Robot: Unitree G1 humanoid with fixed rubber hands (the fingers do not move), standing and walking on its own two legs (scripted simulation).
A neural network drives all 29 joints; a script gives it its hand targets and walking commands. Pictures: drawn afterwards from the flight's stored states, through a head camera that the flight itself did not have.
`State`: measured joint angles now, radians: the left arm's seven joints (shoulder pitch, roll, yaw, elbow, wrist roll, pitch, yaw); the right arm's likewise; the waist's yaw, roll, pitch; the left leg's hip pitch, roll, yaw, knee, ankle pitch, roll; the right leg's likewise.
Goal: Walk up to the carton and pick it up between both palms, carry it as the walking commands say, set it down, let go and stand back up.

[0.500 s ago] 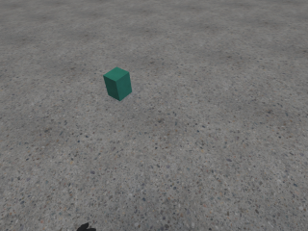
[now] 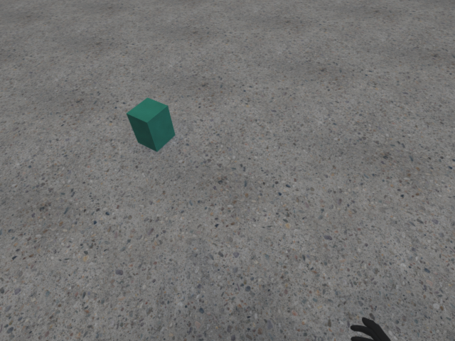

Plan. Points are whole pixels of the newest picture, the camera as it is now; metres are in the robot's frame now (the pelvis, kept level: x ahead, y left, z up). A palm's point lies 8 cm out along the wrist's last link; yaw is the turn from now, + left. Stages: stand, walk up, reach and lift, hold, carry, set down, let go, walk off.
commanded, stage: walk up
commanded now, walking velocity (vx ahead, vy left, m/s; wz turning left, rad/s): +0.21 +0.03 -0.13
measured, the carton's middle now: (152, 124) +1.42 +0.53 -0.66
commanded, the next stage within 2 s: none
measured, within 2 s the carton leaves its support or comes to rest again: neither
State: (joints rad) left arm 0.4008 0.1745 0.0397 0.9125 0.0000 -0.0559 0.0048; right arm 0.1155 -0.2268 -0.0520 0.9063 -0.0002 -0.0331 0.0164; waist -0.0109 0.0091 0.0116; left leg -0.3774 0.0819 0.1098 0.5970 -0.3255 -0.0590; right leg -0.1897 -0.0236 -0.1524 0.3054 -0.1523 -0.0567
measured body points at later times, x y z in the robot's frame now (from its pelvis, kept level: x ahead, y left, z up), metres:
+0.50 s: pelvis +0.10 -0.04 -0.01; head +0.09 -0.07 +0.44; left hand +0.19 +0.20 -0.13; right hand +0.14 -0.30 -0.16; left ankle +0.06 +0.12 -0.69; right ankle +0.12 -0.12 -0.75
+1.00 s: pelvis +0.20 -0.03 -0.01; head +0.19 -0.02 +0.44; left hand +0.28 +0.21 -0.16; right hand +0.24 -0.30 -0.14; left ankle +0.25 +0.10 -0.75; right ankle +0.16 -0.12 -0.70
